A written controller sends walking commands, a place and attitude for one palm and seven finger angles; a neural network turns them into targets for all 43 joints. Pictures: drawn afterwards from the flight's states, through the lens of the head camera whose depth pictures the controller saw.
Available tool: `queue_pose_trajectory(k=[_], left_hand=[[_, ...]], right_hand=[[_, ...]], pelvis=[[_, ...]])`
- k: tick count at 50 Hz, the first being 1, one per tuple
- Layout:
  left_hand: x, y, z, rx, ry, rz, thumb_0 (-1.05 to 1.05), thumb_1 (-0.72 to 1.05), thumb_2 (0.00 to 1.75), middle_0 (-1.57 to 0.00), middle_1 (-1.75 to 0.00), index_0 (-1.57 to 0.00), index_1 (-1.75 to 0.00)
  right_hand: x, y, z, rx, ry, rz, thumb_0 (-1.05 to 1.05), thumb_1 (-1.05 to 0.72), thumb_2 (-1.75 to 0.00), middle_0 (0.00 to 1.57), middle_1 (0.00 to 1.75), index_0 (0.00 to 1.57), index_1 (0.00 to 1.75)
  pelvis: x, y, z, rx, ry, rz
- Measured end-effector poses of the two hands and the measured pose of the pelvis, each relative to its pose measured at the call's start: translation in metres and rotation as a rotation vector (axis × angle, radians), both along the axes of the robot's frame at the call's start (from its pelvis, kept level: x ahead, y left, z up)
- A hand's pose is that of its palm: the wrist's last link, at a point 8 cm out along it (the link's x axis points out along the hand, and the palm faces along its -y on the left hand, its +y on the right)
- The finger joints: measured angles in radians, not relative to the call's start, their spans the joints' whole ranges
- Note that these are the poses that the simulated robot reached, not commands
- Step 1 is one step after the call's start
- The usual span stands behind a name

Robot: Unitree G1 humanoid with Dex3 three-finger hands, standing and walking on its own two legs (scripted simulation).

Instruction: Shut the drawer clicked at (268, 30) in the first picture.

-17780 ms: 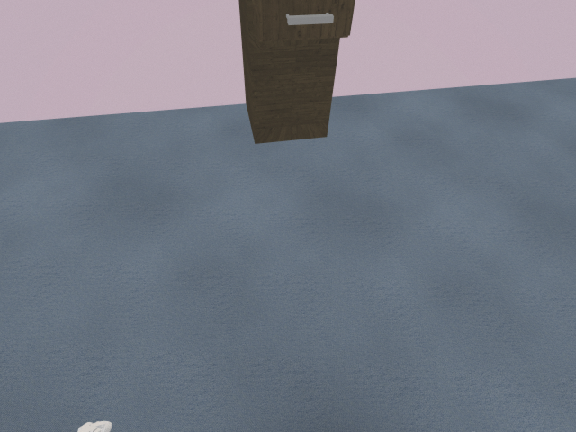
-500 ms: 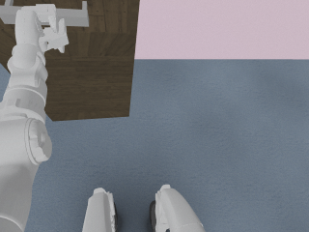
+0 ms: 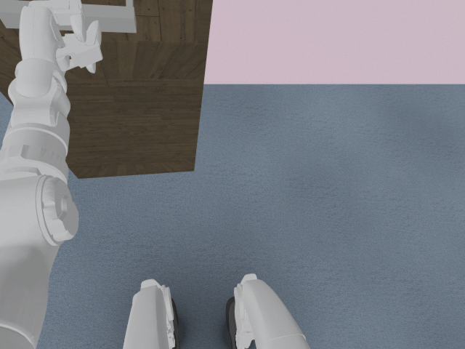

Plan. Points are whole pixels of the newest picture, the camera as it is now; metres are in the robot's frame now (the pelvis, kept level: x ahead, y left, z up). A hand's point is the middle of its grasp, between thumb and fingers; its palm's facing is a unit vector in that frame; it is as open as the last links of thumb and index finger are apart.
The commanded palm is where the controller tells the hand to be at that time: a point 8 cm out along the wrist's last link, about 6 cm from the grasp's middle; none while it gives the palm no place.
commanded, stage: pull the fist back off the drawer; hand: left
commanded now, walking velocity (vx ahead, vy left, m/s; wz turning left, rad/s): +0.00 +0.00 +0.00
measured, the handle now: (73, 6) +0.65 +0.18 +0.09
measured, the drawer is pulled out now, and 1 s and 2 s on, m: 0.00 0.00 0.00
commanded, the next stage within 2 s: draw the hand back to the body in 0.28 s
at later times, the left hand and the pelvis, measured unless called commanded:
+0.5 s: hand (92, 47) +0.56 +0.15 +0.10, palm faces +0.05 -1.00 -0.03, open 3.1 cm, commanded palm +0.50 +0.19 +0.12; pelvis +0.05 -0.01 +0.03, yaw -1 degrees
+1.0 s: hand (21, 111) +0.39 +0.18 +0.18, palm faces +0.12 -0.98 -0.16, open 3.3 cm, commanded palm +0.36 +0.23 +0.20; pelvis +0.08 -0.02 +0.10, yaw +2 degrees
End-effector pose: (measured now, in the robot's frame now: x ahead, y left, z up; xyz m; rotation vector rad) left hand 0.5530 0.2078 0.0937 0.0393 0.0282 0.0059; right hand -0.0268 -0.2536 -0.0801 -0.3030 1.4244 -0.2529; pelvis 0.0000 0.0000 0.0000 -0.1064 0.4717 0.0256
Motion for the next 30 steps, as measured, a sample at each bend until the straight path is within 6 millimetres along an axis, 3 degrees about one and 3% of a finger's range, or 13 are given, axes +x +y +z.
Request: queue_pose_trajectory(k=[8,22,25,30], left_hand=[[-0.006,-0.010,-0.001,-0.016,-0.004,0.009,-0.02,0.71,0.89,-1.40,-1.60,-1.40,-1.60],[-0.010,-0.014,0.001,-0.021,-0.012,0.026,0.00,0.79,0.87,-1.40,-1.60,-1.40,-1.60],[-0.020,-0.006,0.007,-0.013,-0.038,0.044,0.01,0.82,0.87,-1.40,-1.60,-1.40,-1.60],[-0.054,0.008,0.022,0.001,-0.017,0.039,0.01,0.86,0.89,-1.40,-1.60,-1.40,-1.60]], right_hand=[[0.013,0.002,0.001,0.040,-0.004,-0.014,0.00,-0.90,-0.90,0.21,0.30,0.21,0.29],[0.061,-0.009,0.006,0.068,-0.060,-0.037,0.00,-0.90,-0.90,0.21,0.30,0.20,0.29],[0.074,-0.012,0.010,0.079,-0.077,-0.054,0.00,-0.90,-0.90,0.20,0.30,0.20,0.29],[0.105,-0.013,0.025,0.107,-0.135,-0.053,0.00,-0.90,-0.90,0.20,0.30,0.20,0.29]], pelvis=[[0.011,-0.001,0.008,0.012,-0.018,-0.009],[0.039,-0.010,0.024,0.038,-0.046,-0.028],[0.046,-0.013,0.030,0.047,-0.061,-0.036],[0.061,-0.016,0.050,0.057,-0.116,-0.034]])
